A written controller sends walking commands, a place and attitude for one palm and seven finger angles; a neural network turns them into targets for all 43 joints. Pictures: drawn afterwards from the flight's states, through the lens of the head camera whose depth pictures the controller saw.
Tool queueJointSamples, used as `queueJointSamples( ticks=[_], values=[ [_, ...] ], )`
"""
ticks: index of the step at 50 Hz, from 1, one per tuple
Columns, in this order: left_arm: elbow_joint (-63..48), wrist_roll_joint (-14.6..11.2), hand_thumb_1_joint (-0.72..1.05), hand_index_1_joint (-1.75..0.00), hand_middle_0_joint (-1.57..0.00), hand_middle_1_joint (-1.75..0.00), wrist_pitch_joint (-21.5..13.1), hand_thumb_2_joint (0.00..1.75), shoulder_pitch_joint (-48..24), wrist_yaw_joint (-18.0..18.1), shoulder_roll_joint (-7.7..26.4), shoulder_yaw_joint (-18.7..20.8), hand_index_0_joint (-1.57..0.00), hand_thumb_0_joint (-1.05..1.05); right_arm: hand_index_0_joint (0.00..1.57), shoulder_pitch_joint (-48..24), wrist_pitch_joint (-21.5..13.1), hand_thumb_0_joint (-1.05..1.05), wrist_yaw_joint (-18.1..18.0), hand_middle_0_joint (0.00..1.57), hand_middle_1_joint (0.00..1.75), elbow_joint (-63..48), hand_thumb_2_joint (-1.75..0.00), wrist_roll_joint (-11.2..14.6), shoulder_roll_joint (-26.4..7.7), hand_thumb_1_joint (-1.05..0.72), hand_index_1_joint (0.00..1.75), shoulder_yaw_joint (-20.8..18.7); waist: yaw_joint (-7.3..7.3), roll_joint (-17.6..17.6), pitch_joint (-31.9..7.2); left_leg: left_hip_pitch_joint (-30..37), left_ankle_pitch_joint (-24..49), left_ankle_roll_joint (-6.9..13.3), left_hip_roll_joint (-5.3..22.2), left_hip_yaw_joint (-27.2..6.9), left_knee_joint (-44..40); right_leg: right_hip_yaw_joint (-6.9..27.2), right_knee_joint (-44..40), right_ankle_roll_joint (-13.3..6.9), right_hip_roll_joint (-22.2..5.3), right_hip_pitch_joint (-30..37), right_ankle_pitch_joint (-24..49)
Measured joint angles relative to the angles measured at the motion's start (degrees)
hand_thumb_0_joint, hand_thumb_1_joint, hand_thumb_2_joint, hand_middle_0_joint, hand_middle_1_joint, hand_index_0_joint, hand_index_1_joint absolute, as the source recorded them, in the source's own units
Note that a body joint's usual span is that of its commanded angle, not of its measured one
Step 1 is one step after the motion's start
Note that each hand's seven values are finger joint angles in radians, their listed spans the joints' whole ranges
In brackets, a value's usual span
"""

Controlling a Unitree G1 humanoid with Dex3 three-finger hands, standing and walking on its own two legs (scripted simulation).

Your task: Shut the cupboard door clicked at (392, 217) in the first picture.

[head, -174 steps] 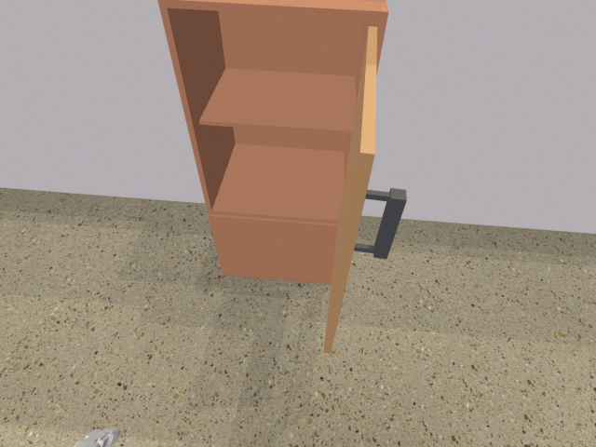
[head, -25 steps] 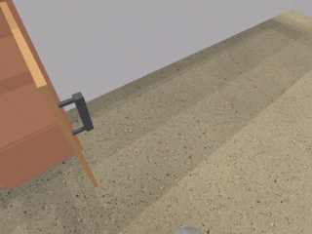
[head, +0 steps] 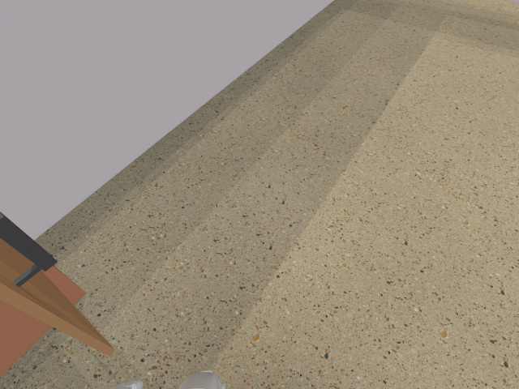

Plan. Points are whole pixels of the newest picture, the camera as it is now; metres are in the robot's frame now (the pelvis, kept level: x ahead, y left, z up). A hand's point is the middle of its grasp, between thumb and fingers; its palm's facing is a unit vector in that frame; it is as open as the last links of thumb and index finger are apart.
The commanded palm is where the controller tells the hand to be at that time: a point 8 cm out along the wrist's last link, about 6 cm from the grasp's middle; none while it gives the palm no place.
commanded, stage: walk around to get in front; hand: left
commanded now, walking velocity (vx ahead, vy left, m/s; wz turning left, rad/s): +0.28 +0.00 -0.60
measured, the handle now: (9, 252) +0.29 +0.40 +0.04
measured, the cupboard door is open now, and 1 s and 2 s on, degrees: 86 86 86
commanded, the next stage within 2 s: none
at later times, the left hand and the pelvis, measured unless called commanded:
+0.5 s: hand (168, 342) +0.22 +0.20 -0.18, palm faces -0.27 -0.95 -0.15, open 7.4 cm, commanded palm none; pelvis +0.12 +0.02 +0.00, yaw -18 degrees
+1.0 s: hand (258, 240) +0.44 +0.03 -0.16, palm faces -0.43 -0.87 -0.24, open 7.2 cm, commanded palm none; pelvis +0.31 -0.12 +0.00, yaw -29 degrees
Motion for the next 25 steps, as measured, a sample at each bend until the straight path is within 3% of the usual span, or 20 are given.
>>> queueJointSamples(
  ticks=[5,7,9,12,15,18,22,25],
  values=[
    [0.6,0.2,0.91,-0.30,-0.20,-0.30,-0.2,0.90,3.2,-0.3,0.5,0.5,-0.21,0.00,0.20,-0.4,-0.9,0.01,0.5,0.20,0.30,-0.8,-0.90,0.1,0.6,-0.90,0.30,0.4,2.24,-1.4,-1.6,5.2,-3.2,1.4,-2.6,0.5,-10.0,2.7,0.4,0.9,0.8,-0.2,-0.7],
    [1.0,0.1,0.91,-0.30,-0.20,-0.30,-0.1,0.90,4.9,-0.4,1.1,0.9,-0.21,0.00,0.20,-0.1,-1.9,0.01,0.5,0.20,0.30,-1.2,-0.90,0.2,0.9,-0.90,0.30,0.7,2.90,-2.4,-2.6,9.4,-1.4,2.2,-3.7,1.0,-18.2,4.1,2.1,1.6,1.1,-0.8,-1.9],
    [1.7,-0.2,0.91,-0.30,-0.20,-0.30,0.4,0.90,6.5,-0.5,1.6,1.5,-0.21,0.00,0.20,0.5,-3.3,0.00,0.2,0.20,0.30,-1.7,-0.90,0.1,1.2,-0.90,0.30,1.2,2.76,-3.1,-3.3,11.8,2.3,4.5,-3.8,1.8,-23.0,4.2,8.9,2.0,1.6,-3.4,-8.2],
    [3.5,0.5,0.91,-0.30,-0.20,-0.30,1.2,0.90,7.5,-1.4,2.4,2.3,-0.20,0.01,0.20,2.6,-4.1,0.00,0.0,0.20,0.30,-1.9,-0.90,-0.2,1.9,-0.90,0.30,2.1,2.22,-3.6,-3.7,14.9,2.6,7.0,-2.9,4.2,-24.2,-0.7,24.8,3.3,-0.1,-9.4,-11.3],
    [4.2,1.0,0.91,-0.30,-0.20,-0.30,1.1,0.90,7.6,-2.4,3.1,2.9,-0.20,0.01,0.20,5.9,-4.7,0.00,-0.4,0.20,0.30,-0.7,-0.90,-0.2,2.6,-0.90,0.30,2.5,1.77,-3.4,-4.1,19.4,3.3,6.8,-1.9,5.9,-29.4,-3.9,35.2,4.4,-2.6,-14.7,-5.4],
    [4.1,1.0,0.91,-0.30,-0.19,-0.30,0.8,0.90,6.9,-2.5,3.3,3.2,-0.20,0.01,0.20,9.0,-5.4,0.00,-0.9,0.20,0.30,1.0,-0.90,0.1,3.2,-0.90,0.30,2.7,1.65,-3.5,-3.6,23.0,3.4,6.4,-1.4,8.1,-32.8,-4.3,40.3,5.1,-4.7,-18.9,-0.5],
    [4.2,0.9,0.91,-0.30,-0.19,-0.30,1.2,0.90,5.1,-2.5,2.8,3.1,-0.20,0.01,0.20,12.9,-5.8,0.00,-1.2,0.20,0.30,3.6,-0.90,0.2,4.1,-0.90,0.30,2.8,1.23,-3.4,-2.6,26.7,1.4,5.9,-1.0,11.3,-34.4,-5.3,40.9,5.6,-6.7,-22.5,2.2],
    [4.3,0.9,0.92,-0.30,-0.19,-0.30,1.4,0.90,2.7,-2.8,1.9,2.6,-0.20,0.01,0.20,15.4,-5.9,0.00,-1.2,0.20,0.30,5.5,-0.90,0.0,4.7,-0.90,0.30,2.8,0.27,-3.0,-1.4,29.3,-0.6,5.2,-0.8,13.7,-35.0,-7.8,36.0,5.4,-7.9,-23.4,3.0]
  ],
)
